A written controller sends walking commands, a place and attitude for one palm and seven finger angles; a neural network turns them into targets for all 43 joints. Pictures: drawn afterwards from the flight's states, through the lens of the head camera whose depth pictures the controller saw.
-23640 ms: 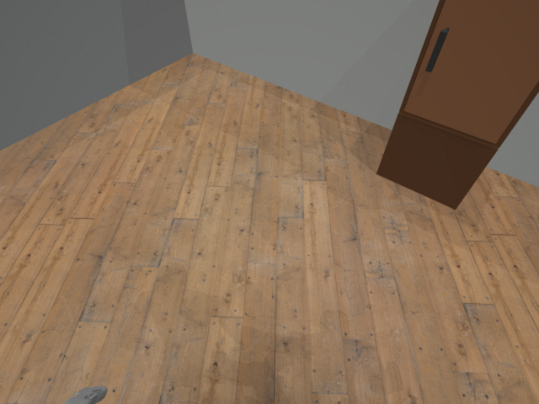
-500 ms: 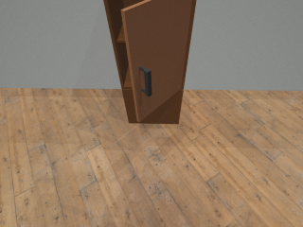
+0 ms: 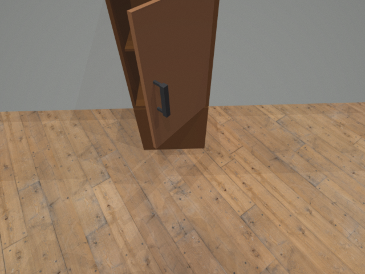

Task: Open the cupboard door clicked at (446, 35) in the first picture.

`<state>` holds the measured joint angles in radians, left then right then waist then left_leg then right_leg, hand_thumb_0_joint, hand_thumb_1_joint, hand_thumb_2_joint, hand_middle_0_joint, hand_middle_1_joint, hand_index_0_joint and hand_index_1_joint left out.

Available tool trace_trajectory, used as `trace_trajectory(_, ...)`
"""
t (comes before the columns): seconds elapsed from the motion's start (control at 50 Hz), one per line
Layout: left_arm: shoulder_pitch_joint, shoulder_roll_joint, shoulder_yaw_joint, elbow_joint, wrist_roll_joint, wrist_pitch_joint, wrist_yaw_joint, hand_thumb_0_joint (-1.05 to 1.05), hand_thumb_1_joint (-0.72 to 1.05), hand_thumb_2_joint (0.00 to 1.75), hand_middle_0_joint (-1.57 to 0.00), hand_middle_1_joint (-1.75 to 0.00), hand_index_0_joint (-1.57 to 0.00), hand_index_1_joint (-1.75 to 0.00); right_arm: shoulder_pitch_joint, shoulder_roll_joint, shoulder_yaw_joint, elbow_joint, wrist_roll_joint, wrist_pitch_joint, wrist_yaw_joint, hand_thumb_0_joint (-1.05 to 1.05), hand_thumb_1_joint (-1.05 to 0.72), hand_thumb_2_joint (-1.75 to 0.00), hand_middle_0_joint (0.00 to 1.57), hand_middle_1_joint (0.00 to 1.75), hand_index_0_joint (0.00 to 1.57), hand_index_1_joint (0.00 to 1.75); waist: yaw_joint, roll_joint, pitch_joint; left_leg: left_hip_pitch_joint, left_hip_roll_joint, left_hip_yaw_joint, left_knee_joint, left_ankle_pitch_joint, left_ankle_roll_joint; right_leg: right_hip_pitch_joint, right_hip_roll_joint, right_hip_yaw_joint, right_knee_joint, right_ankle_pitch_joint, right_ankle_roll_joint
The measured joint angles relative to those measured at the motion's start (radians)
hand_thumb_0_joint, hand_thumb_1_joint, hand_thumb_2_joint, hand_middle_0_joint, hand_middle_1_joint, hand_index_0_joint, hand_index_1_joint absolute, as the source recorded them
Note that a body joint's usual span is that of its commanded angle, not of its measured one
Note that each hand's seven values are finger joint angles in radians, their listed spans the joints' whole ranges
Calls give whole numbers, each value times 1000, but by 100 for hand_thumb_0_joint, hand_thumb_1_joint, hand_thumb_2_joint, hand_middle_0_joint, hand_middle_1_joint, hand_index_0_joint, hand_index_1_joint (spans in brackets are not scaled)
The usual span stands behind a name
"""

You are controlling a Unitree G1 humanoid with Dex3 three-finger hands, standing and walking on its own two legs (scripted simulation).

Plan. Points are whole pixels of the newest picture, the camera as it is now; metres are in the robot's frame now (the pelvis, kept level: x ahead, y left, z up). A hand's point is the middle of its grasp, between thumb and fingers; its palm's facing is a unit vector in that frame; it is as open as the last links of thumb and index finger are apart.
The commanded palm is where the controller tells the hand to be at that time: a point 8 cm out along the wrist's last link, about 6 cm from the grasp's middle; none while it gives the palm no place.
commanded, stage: walk to a spot facing it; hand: left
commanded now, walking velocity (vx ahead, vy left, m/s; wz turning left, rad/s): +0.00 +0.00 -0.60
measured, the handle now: (161, 98) +0.69 +0.12 -0.06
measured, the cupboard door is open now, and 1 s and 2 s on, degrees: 48 48 48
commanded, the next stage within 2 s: none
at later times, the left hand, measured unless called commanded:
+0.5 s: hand out of the picture +0.09 +0.18 -0.18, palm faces -0.23 -0.93 -0.28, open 7.4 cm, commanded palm none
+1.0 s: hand (148, 259) +0.18 +0.11 -0.17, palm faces -0.53 -0.80 -0.29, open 7.4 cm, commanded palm none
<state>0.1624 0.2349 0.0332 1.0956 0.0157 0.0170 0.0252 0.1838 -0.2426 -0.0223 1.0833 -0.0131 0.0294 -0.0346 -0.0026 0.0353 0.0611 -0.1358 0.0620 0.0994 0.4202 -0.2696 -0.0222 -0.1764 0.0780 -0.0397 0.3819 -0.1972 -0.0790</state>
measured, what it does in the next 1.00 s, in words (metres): steps on the spot, turning right: left foot, then right foot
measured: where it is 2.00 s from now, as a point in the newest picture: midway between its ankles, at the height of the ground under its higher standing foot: outside the picture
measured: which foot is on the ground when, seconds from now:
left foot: down 0.00-0.32, up 0.34-0.58, down 0.60-0.82, up 0.84-1.00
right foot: down 0.00-0.58, up 0.60-0.80, down 0.82-1.00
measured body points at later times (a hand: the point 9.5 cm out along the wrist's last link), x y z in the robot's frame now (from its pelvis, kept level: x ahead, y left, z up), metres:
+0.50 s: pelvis -0.01 -0.01 -0.01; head +0.05 -0.04 +0.43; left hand +0.10 +0.23 -0.16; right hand +0.01 -0.28 -0.16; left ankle -0.01 +0.13 -0.70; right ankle -0.02 -0.12 -0.74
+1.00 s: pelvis -0.01 -0.03 -0.01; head +0.05 -0.07 +0.43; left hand +0.21 +0.15 -0.15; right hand -0.08 -0.31 -0.15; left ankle +0.06 +0.10 -0.70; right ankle -0.05 -0.13 -0.74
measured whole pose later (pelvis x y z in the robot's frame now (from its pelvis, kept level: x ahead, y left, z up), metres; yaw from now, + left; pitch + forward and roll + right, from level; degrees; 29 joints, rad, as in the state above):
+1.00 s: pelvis -0.01 -0.03 -0.01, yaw -33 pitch +1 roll +1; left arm 0.16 0.26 0.07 0.89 0.03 0.05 0.00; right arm 0.13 -0.26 -0.06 0.88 0.00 0.05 -0.03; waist 0.00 -0.02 0.14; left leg -0.42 0.06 0.04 0.92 -0.49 -0.06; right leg -0.33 0.04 0.09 0.60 -0.28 -0.02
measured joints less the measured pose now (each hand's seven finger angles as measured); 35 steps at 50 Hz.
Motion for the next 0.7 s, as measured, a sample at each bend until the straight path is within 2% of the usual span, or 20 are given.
trace_trajectory(0.12,27,-16,16,-44,4,33,-15,1,90,90,-20,-30,-20,-30,36,37,-13,-44,-2,8,-5,0,-90,-90,20,30,20,30,-8,-27,9,-35,10,56,71,-44,8,-72,8,52,102,-34,6)
trace_trajectory(0.14,27,-17,19,-54,5,38,-20,1,90,90,-20,-30,-20,-30,43,41,-14,-51,-5,6,-6,0,-90,-90,20,30,20,30,-7,-35,12,-39,7,70,76,-47,12,-98,4,61,146,-44,14)
trace_trajectory(0.22,11,-26,34,-92,7,57,-34,1,90,90,-20,-30,-20,-30,70,47,-18,-60,-17,-5,-10,0,-90,-90,20,30,20,30,-4,-33,42,-38,13,107,91,-55,17,-211,-29,43,462,-243,49)
trace_trajectory(0.28,6,-37,39,-126,7,50,-41,1,90,90,-20,-30,-20,-30,82,37,-22,-55,-22,-2,-7,0,-90,-90,20,30,20,30,0,-2,57,-39,47,117,123,-73,-1,-192,-64,7,428,-242,56)
trace_trajectory(0.3,10,-36,40,-139,8,44,-43,1,90,90,-20,-30,-20,-30,85,34,-24,-56,-20,1,-4,1,-90,-90,20,30,20,30,2,6,57,-50,62,121,153,-89,-9,-168,-72,1,363,-180,54)
trace_trajectory(0.32,21,-25,41,-156,10,34,-44,1,90,90,-20,-30,-20,-30,89,36,-26,-62,-15,7,-2,1,-90,-90,20,30,20,30,3,-9,47,-77,64,126,204,-110,-13,-143,-87,23,280,-88,45)
trace_trajectory(0.34,22,-18,44,-161,10,23,-39,1,90,90,-20,-30,-20,-30,81,35,-30,-67,-9,16,1,1,-90,-90,20,30,20,30,8,-15,47,-119,63,102,295,-179,-18,-147,-83,36,271,-114,49)
trace_trajectory(0.38,13,-23,44,-159,10,20,-28,1,90,90,-20,-30,-20,-30,41,20,-41,-78,0,34,4,1,-90,-90,20,30,20,30,7,3,73,-201,47,7,489,-266,-16,-164,-54,44,299,-146,43)
trace_trajectory(0.42,17,-26,45,-159,13,23,-17,1,90,90,-20,-30,-20,-30,-1,13,-45,-96,4,37,3,1,-90,-90,20,30,20,30,6,0,84,-259,20,-43,602,-266,-18,-166,-36,66,274,-128,39)
trace_trajectory(0.44,22,-25,45,-158,14,25,-13,1,90,90,-20,-30,-20,-30,-19,13,-45,-109,5,34,2,1,-90,-90,20,30,20,30,7,-9,84,-274,9,-54,613,-259,-20,-164,-31,83,254,-110,41)
trace_trajectory(0.48,31,-21,45,-154,16,28,-10,1,90,90,-20,-30,-20,-30,-50,17,-44,-137,9,24,1,1,-90,-90,20,30,20,30,11,-31,80,-276,-9,-64,559,-245,-22,-161,-23,119,215,-78,41)
trace_trajectory(0.52,38,-17,45,-151,17,32,-13,1,90,90,-20,-30,-20,-30,-74,23,-40,-164,13,11,1,1,-90,-90,20,30,20,30,14,-51,69,-251,-23,-69,445,-208,-23,-162,-17,155,188,-57,46)
trace_trajectory(0.58,48,-11,46,-155,9,42,-19,1,90,90,-20,-30,-20,-30,-85,26,-30,-202,14,-13,-1,1,-90,-90,20,30,20,30,14,-56,42,-164,-23,-81,182,-93,-8,-184,8,193,196,-52,61)
trace_trajectory(0.6,46,-12,45,-159,5,47,-24,1,90,90,-20,-30,-20,-30,-78,18,-28,-214,8,-24,-3,1,-90,-90,20,30,20,30,9,-35,31,-154,-2,-95,126,-18,11,-210,24,178,244,-114,67)
trace_trajectory(0.62,32,-4,46,-160,3,51,-30,1,90,90,-20,-30,-20,-30,-78,22,-25,-216,1,-30,-7,0,-90,-90,20,30,20,30,9,-41,37,-160,2,-89,146,-9,9,-239,16,159,331,-197,78)
trace_trajectory(0.66,6,15,54,-167,8,54,-41,1,90,90,-20,-30,-20,-30,-64,35,-15,-212,-13,-31,-6,0,-90,-90,20,30,20,30,17,-60,46,-147,10,-71,156,-42,-7,-296,-4,117,525,-281,97)
trace_trajectory(0.7,-18,24,60,-181,8,53,-49,1,90,90,-20,-30,-20,-30,-42,38,-8,-208,-21,-27,-4,0,-90,-90,20,30,20,30,23,-56,49,-128,29,-64,132,-49,-23,-322,-28,67,624,-302,110)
